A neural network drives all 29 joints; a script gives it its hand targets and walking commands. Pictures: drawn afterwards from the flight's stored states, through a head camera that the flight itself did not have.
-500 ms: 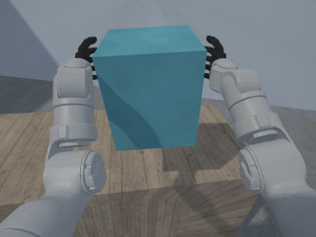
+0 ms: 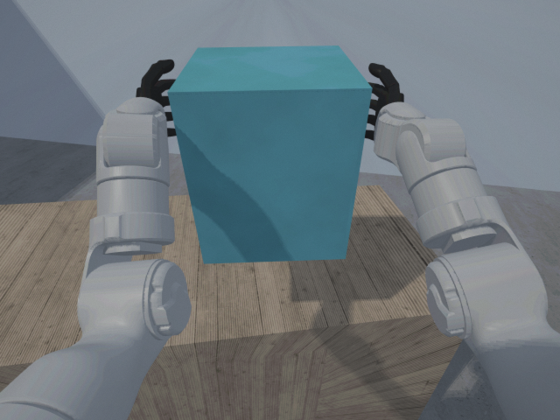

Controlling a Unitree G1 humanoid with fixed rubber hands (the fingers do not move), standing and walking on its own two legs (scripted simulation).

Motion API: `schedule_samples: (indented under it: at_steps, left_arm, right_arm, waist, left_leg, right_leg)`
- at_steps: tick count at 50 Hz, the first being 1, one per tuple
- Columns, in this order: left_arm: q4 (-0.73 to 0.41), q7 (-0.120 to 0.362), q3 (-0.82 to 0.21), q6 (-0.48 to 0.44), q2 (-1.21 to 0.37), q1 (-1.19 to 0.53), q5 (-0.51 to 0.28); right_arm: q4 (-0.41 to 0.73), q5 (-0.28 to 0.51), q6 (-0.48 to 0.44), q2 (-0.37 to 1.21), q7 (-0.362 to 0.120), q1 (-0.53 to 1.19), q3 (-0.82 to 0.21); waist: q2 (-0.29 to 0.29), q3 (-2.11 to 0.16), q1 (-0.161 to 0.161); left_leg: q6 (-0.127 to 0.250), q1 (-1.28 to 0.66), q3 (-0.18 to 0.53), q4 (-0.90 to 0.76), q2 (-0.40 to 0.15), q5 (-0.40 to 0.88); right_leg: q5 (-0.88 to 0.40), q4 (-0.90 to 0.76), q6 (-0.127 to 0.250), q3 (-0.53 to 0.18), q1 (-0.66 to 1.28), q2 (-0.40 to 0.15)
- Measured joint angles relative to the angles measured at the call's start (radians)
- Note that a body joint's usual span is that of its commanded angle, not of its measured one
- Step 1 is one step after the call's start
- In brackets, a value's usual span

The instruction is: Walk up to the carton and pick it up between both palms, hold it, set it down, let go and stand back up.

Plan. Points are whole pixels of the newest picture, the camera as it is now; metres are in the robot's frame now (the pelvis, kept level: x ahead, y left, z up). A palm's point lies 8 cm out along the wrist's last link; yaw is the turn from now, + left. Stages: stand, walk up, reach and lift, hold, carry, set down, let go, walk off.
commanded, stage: hold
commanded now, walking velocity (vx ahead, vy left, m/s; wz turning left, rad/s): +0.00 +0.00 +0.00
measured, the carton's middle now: (271, 153) +0.41 +0.01 +0.26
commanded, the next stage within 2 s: none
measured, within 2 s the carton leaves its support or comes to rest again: neither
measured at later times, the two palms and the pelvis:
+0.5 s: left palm (150, 117) +0.36 +0.16 +0.33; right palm (388, 120) +0.36 -0.14 +0.33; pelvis -0.01 +0.00 +0.00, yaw +0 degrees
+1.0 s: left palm (151, 111) +0.36 +0.16 +0.34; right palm (389, 116) +0.36 -0.14 +0.34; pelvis +0.00 +0.00 +0.00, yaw +0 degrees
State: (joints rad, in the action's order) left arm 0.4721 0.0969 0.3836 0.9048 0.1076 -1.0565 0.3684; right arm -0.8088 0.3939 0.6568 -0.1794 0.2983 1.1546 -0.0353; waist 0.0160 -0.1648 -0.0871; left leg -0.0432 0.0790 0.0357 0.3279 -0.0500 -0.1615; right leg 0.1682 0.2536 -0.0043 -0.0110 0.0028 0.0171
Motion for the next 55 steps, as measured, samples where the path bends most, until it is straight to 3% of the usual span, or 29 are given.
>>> schedule_samples:
  at_steps: [18,31,40,47,55]
  left_arm:
    - [0.039,0.004,-0.005,-0.007,0.006,-0.017,0.005]
    - [0.048,-0.021,-0.011,-0.018,0.008,-0.025,-0.01]
    - [0.105,0.006,-0.003,-0.029,0.017,-0.044,0.008]
    - [0.041,-0.02,-0.011,-0.019,0.009,-0.02,-0.016]
    - [0.061,0.0,-0.005,-0.016,0.019,-0.026,-0.004]
  right_arm:
    - [-0.037,-0.016,0.005,0.004,-0.007,0.02,0.027]
    - [-0.047,-0.014,-0.012,0.003,-0.007,0.025,0.024]
    - [-0.075,-0.027,0.001,0.005,-0.008,0.037,0.031]
    - [-0.035,0.01,-0.008,-0.005,0.005,0.023,0.003]
    - [-0.049,-0.005,0.001,0.007,0.002,0.022,0.006]
  waist:
    - [0.006,-0.014,-0.009]
    - [0.0,-0.026,0.003]
    - [0.001,-0.018,-0.008]
    - [-0.002,-0.021,-0.003]
    - [0.003,-0.024,-0.001]
  left_leg:
    - [0.001,0.01,0.008,-0.002,0.003,0.008]
    - [-0.001,0.03,0.007,0.0,-0.001,0.012]
    - [0.0,0.015,0.009,-0.006,0.0,0.012]
    - [-0.003,0.021,0.005,0.002,-0.004,0.006]
    - [-0.002,0.015,0.009,-0.007,-0.002,0.009]
  right_leg:
    - [-0.006,-0.003,0.0,0.007,-0.006,-0.002]
    - [-0.01,0.0,0.002,0.006,-0.027,0.002]
    - [-0.007,-0.003,0.003,0.008,-0.013,0.001]
    - [-0.007,-0.002,0.003,0.004,-0.017,0.005]
    - [-0.007,-0.009,0.003,0.008,-0.011,0.003]
